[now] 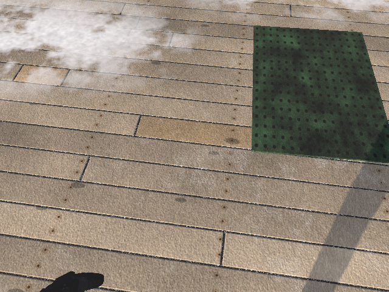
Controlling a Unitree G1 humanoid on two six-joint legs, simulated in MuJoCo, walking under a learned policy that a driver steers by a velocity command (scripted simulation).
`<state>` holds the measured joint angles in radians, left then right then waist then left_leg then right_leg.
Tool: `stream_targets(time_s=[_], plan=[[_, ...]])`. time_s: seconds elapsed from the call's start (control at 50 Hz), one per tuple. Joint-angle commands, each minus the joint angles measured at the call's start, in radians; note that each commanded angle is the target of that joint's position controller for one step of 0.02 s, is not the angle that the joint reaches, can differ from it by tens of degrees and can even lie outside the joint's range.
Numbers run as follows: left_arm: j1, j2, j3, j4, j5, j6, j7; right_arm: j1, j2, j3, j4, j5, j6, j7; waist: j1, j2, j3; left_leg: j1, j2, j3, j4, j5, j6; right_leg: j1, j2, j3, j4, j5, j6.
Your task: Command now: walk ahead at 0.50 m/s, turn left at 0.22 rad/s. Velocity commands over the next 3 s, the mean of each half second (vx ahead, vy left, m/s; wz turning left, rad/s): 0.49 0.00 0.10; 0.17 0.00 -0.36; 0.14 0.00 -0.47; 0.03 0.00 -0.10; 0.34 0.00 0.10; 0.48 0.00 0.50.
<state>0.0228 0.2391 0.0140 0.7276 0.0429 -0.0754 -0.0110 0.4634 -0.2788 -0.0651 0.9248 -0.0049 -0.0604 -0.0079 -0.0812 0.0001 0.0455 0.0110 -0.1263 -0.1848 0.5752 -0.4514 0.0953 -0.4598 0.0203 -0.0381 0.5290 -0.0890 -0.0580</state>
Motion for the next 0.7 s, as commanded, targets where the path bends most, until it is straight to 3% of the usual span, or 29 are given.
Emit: stream_targets(time_s=[0.02,0.04,0.06,0.1,0.12,0.18,0.24,0.3,0.38,0.44,0.48,0.5,0.52,0.54,0.56,0.6,0.62,0.66,0.7], plan=[[0.381,0.259,0.089,0.051,-0.005,0.008,0.010,0.126,-0.089,-0.008,-0.064,0.005,-0.016,0.001,0.135,-0.200,-0.346,-0.554,0.007,0.060,0.694,-0.061,-0.015,0.716,-0.450,0.817,-0.243,-0.251,-0.232],[0.280,0.176,0.071,0.033,-0.021,0.011,0.005,0.033,-0.105,-0.011,-0.069,-0.015,-0.009,0.002,0.104,-0.078,-0.156,-0.600,0.070,0.051,0.720,0.030,-0.013,0.546,-0.406,0.680,-0.267,-0.339,-0.213],[0.222,0.117,0.056,0.029,-0.021,0.007,0.000,-0.050,-0.092,-0.005,-0.086,-0.022,-0.011,0.011,0.101,-0.009,-0.069,-0.592,0.105,0.056,0.663,0.097,-0.014,0.424,-0.349,0.537,-0.295,-0.281,-0.186],[0.223,0.092,0.044,0.057,-0.020,-0.004,0.004,-0.080,-0.072,-0.001,-0.099,-0.032,0.002,0.026,0.068,-0.056,-0.017,-0.540,0.149,0.079,0.577,0.133,-0.022,0.309,-0.261,0.356,-0.341,-0.108,-0.138],[0.250,0.092,0.043,0.075,-0.021,-0.014,0.001,-0.070,-0.060,0.003,-0.093,-0.037,0.010,0.031,0.061,-0.076,-0.018,-0.517,0.152,0.089,0.556,0.139,-0.028,0.297,-0.245,0.311,-0.338,0.020,-0.134],[0.294,0.114,0.050,0.107,-0.036,-0.032,-0.005,-0.101,-0.045,0.010,-0.103,-0.039,0.021,0.042,0.049,-0.077,-0.030,-0.568,0.177,0.131,0.506,0.196,-0.048,0.310,-0.231,0.239,-0.385,0.069,-0.154],[0.353,0.107,0.048,0.140,-0.038,-0.030,-0.006,-0.257,-0.036,0.021,-0.151,-0.039,0.020,0.047,0.080,-0.075,0.017,-0.666,0.217,0.175,0.377,0.298,-0.072,0.345,-0.208,0.178,-0.419,0.143,-0.154],[0.406,0.108,0.045,0.166,-0.041,-0.028,-0.006,-0.378,-0.009,0.036,-0.188,-0.032,0.016,0.052,0.110,-0.065,0.020,-0.639,0.204,0.222,0.202,0.397,-0.083,0.371,-0.171,0.110,-0.405,0.252,-0.125],[0.467,0.124,0.046,0.198,-0.034,-0.023,0.000,-0.485,-0.010,0.045,-0.217,-0.024,0.012,0.049,0.142,-0.070,0.027,-0.600,0.176,0.250,0.057,0.425,-0.067,0.449,-0.200,0.102,-0.374,0.318,-0.120],[0.470,0.138,0.048,0.214,-0.026,-0.015,0.010,-0.499,-0.028,0.040,-0.229,-0.025,0.005,0.042,0.126,-0.076,0.029,-0.558,0.157,0.248,-0.007,0.344,-0.032,0.524,-0.242,0.112,-0.314,0.421,-0.113],[0.448,0.140,0.046,0.224,-0.026,-0.007,0.016,-0.364,-0.037,0.031,-0.180,-0.035,-0.009,0.028,0.065,-0.074,-0.029,-0.381,0.099,0.263,-0.084,0.322,0.000,0.541,-0.218,0.083,-0.134,0.704,-0.079],[0.447,0.127,0.040,0.227,-0.039,-0.004,0.018,-0.225,-0.054,0.023,-0.131,-0.049,-0.025,0.017,0.009,-0.043,-0.106,-0.180,0.102,0.255,-0.158,0.446,0.024,0.481,-0.173,0.060,0.037,0.701,-0.051],[0.440,0.097,0.028,0.193,-0.055,-0.010,0.020,-0.070,-0.118,0.007,-0.101,-0.072,-0.038,0.003,-0.040,0.021,-0.232,0.099,0.291,0.091,-0.112,0.690,0.063,0.283,-0.128,0.044,0.275,0.376,-0.024],[0.601,-0.014,0.002,0.195,-0.094,-0.002,0.024,-0.037,-0.204,-0.019,-0.097,-0.064,-0.027,0.004,0.008,0.257,-0.404,0.374,0.620,-0.264,-0.092,1.060,0.237,-0.013,0.041,-0.028,0.644,-0.457,0.017],[0.534,0.122,0.043,0.218,-0.058,0.015,0.042,-0.037,-0.159,-0.017,-0.101,-0.009,-0.015,0.011,-0.009,0.075,-0.388,0.261,0.577,-0.240,-0.108,1.180,0.227,-0.023,0.029,0.091,0.726,-0.493,0.009],[0.425,0.082,0.043,0.191,-0.047,0.023,0.039,-0.201,-0.057,0.015,-0.117,-0.008,-0.019,0.007,0.059,0.060,-0.151,0.030,0.491,-0.013,-0.193,1.137,0.151,-0.065,-0.040,0.097,0.670,-0.396,0.013],[0.402,0.079,0.050,0.192,-0.034,0.038,0.032,-0.227,-0.030,0.024,-0.117,-0.007,-0.020,0.000,0.077,0.069,-0.098,-0.055,0.451,0.048,-0.234,1.068,0.113,-0.043,-0.060,0.095,0.630,-0.357,0.018],[0.440,0.051,0.053,0.193,-0.017,0.069,0.017,-0.238,-0.039,0.024,-0.114,-0.007,-0.023,-0.009,0.117,0.115,-0.080,-0.183,0.431,0.128,-0.273,1.104,0.117,0.046,-0.050,0.065,0.623,-0.307,0.037],[0.433,0.039,0.059,0.186,-0.016,0.085,0.011,-0.240,-0.053,0.018,-0.113,-0.005,-0.027,-0.014,0.135,0.086,-0.101,-0.191,0.417,0.191,-0.283,1.075,0.120,0.030,-0.040,0.052,0.619,-0.265,0.051]])
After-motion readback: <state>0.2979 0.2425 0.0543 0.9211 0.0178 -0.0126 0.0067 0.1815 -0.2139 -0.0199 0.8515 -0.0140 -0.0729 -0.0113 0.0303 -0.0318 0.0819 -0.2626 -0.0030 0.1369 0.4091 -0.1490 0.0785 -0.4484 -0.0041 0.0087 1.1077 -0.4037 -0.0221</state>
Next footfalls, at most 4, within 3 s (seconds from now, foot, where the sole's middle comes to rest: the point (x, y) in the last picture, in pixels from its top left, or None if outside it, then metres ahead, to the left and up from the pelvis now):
0.52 left None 0.42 0.10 -0.76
1.04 right None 0.40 -0.10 -0.76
1.52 left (181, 255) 0.58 0.03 -0.76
1.84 right None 0.43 -0.13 -0.76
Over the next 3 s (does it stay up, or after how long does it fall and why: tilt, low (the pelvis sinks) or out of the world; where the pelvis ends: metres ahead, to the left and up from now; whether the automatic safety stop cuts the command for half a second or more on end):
stays up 0.85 -0.20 0.03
